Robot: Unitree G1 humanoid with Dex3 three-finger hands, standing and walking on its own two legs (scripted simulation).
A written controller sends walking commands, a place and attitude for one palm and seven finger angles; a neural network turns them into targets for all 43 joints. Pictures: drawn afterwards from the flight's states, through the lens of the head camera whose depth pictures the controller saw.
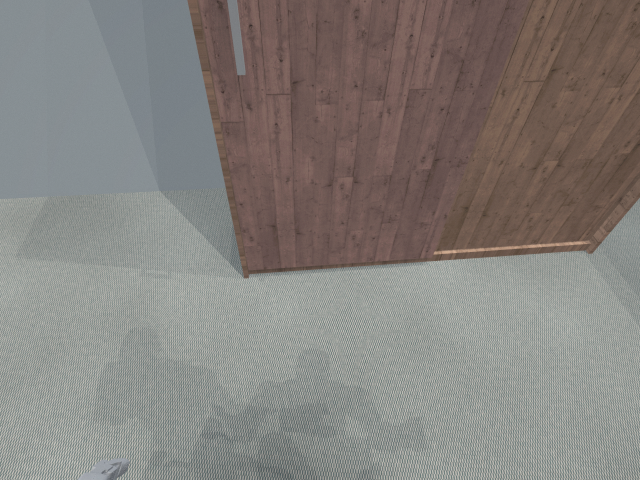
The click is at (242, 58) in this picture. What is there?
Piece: wardrobe's sliding door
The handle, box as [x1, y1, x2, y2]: [227, 0, 245, 74]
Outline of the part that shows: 227,0 237,74 244,74 245,71 236,0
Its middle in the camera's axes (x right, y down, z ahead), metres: -0.18 -0.47 +0.80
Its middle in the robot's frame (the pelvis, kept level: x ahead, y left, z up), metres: +0.94 +0.23 +0.19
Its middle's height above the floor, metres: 0.96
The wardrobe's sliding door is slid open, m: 0.00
